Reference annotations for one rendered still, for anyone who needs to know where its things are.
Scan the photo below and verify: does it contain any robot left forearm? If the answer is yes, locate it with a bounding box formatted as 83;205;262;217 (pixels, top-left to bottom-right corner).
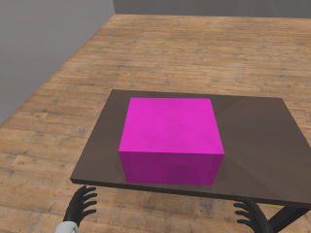
53;220;79;233

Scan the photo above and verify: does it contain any carton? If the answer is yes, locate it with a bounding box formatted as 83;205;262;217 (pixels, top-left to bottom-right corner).
119;97;225;185

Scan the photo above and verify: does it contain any left robot hand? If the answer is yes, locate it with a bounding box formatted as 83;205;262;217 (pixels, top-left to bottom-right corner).
63;185;98;228

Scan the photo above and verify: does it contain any right robot hand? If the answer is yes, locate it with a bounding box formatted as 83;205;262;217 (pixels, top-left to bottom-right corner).
233;196;274;233

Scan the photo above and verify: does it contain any table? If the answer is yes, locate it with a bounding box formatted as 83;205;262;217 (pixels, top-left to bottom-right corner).
70;89;311;233

